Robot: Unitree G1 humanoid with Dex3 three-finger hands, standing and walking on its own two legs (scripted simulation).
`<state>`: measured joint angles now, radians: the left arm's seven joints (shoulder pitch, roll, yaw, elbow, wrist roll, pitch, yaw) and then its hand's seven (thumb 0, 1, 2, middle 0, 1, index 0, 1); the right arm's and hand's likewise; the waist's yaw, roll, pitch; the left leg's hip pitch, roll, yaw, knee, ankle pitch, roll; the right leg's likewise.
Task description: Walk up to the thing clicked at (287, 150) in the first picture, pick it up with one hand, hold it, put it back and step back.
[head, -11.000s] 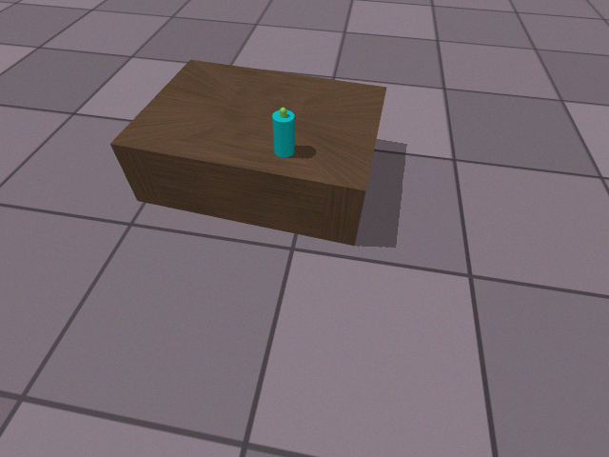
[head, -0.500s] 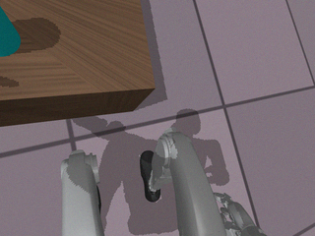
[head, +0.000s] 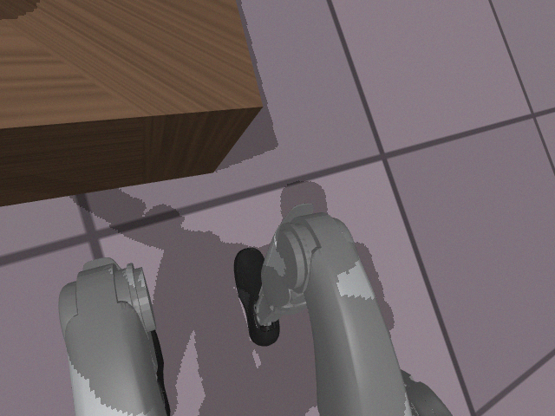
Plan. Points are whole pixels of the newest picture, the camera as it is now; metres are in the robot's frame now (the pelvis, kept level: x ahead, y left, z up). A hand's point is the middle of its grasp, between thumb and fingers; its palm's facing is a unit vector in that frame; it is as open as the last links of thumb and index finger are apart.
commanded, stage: close in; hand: left
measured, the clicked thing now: out of the picture +0.59 +0.28 +0.07
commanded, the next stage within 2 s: close in 0.58 s
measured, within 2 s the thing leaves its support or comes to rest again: leaves its support in 1.42 s
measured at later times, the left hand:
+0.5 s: hand out of the picture +0.58 +0.32 +0.02, palm faces +0.38 -0.93 -0.01, open 17.0 cm
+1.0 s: hand out of the picture +0.59 +0.30 +0.04, palm faces +0.36 -0.93 +0.00, open 13.6 cm
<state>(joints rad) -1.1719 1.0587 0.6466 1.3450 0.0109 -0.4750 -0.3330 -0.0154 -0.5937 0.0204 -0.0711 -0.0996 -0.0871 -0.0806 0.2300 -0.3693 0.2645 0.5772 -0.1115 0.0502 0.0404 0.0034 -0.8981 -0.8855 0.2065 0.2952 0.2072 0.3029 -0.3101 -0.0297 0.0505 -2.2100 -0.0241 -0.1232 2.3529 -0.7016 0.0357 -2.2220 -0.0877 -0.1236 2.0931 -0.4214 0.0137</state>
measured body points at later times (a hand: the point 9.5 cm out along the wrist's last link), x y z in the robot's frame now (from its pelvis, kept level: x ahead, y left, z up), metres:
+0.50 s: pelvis +0.02 +0.00 +0.03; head +0.27 +0.08 +0.40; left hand +0.55 +0.36 +0.03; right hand +0.09 -0.28 -0.06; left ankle +0.08 +0.11 -0.32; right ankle +0.17 -0.13 -0.32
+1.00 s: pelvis +0.02 +0.00 +0.04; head +0.27 +0.08 +0.40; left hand +0.57 +0.35 +0.04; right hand +0.05 -0.28 -0.05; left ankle +0.08 +0.11 -0.32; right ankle +0.17 -0.13 -0.32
